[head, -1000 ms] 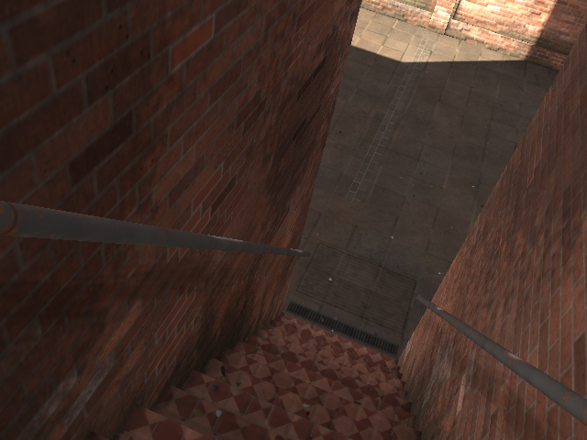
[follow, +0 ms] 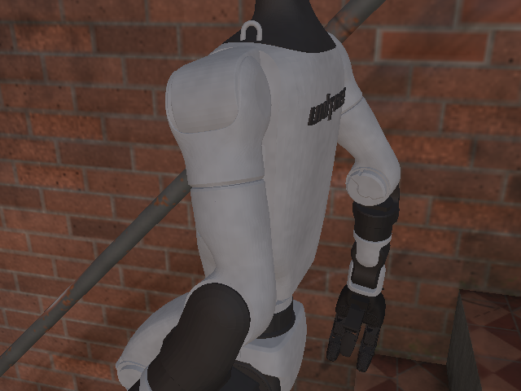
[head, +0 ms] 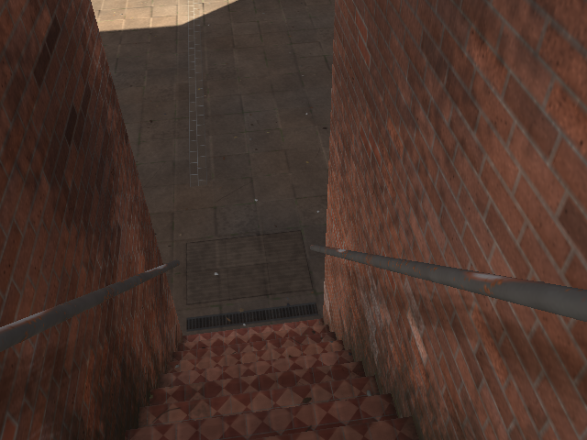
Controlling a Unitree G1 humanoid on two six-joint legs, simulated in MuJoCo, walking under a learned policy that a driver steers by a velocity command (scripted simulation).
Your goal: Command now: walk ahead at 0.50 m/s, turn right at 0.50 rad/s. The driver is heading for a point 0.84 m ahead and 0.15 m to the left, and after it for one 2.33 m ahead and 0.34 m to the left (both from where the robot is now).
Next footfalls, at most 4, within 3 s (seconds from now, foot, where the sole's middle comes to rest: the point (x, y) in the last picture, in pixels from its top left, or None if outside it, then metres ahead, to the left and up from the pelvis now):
0.24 right None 0.22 -0.17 -0.97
0.70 left None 0.42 0.05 -1.20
1.08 right None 0.67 -0.10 -1.43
1.62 left None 0.85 0.27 -1.66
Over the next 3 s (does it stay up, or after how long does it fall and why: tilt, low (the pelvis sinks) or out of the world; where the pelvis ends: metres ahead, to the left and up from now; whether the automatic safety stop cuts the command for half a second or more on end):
stays up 0.91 0.19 -0.92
